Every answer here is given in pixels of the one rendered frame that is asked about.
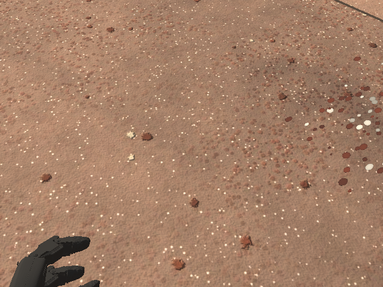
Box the left robot hand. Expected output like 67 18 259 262
9 236 100 287

